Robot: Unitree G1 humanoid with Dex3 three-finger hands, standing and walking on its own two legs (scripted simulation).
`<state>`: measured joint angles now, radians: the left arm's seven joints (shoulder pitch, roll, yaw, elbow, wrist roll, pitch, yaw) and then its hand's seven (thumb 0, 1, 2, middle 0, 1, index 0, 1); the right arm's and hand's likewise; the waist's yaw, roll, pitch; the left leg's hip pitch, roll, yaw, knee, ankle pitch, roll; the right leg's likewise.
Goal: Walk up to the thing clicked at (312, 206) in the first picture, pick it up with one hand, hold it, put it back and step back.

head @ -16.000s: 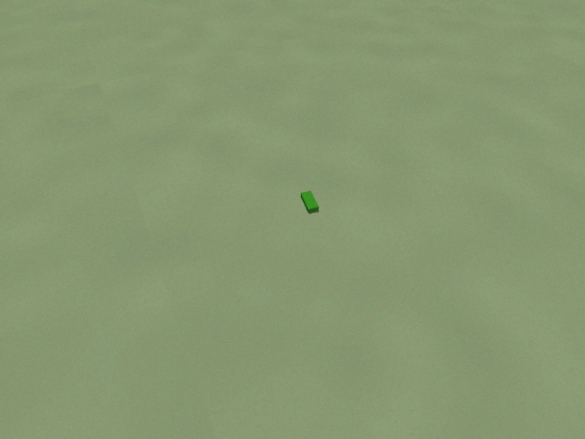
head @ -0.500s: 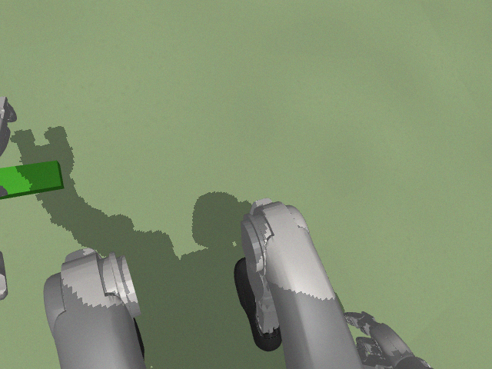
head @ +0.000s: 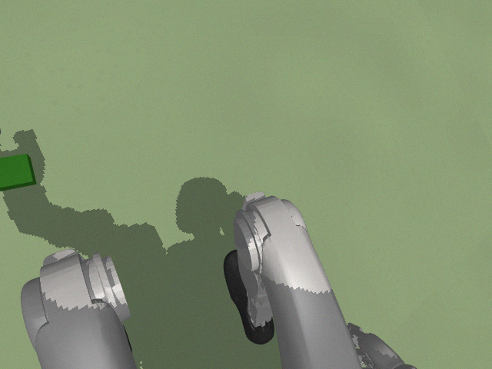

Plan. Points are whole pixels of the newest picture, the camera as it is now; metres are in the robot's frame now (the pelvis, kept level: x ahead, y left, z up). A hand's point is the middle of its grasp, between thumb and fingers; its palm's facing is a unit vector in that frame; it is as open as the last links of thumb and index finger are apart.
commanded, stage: rest palm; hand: left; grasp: from above
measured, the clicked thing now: out of the picture +0.47 +0.29 -0.29
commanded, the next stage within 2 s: close in 0.62 s
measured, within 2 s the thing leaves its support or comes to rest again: neither
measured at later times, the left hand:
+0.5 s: hand out of the picture +0.46 +0.30 -0.24, palm faces -0.48 -0.13 -0.87, open 14.2 cm
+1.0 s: hand out of the picture +0.46 +0.29 -0.25, palm faces -0.41 -0.09 -0.91, open 12.8 cm
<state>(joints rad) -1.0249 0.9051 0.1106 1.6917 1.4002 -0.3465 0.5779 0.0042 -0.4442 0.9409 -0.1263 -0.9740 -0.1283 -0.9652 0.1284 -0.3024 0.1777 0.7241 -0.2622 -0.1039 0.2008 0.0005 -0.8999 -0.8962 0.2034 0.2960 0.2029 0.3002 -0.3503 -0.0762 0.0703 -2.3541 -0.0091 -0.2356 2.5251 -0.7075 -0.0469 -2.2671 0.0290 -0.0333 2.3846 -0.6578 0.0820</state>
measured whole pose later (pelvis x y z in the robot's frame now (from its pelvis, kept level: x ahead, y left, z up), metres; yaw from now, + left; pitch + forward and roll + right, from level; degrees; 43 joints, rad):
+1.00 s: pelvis +0.00 +0.01 -0.01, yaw -4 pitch +26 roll -15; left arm -1.05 0.96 0.11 1.80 1.35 -0.20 0.72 0.00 -0.27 0.80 -0.24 -0.86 -0.25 -0.85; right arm 0.05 -0.36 0.26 0.70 -0.32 -0.26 0.31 0.00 -0.90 -0.90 0.20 0.30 0.20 0.30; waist -0.40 -0.13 0.15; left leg -2.35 0.00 -0.28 2.59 -0.73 -0.01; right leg -2.23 0.05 -0.08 2.39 -0.66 0.08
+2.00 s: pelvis +0.00 +0.01 +0.00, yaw -4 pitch +26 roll -16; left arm -1.04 1.01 0.06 1.75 1.31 -0.28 0.63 0.00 0.35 0.25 -0.73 -0.40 -0.79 -0.37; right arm 0.08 -0.35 0.30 0.68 -0.31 -0.23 0.29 0.00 -0.90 -0.90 0.20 0.30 0.20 0.30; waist -0.39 -0.13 0.19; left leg -2.33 0.00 -0.30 2.58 -0.74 -0.02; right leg -2.20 0.04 -0.09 2.37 -0.65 0.09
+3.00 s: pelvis +0.00 +0.01 +0.00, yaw -4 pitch +27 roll -15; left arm -1.04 1.01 0.12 1.67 1.31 -0.24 0.60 0.02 0.37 0.00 -0.99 -0.04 -1.03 -0.02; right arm 0.11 -0.36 0.28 0.66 -0.29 -0.24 0.27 0.00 -0.91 -0.90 0.20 0.30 0.20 0.30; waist -0.39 -0.12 0.18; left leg -2.33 0.00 -0.30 2.56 -0.73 -0.03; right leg -2.21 0.04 -0.09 2.35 -0.64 0.09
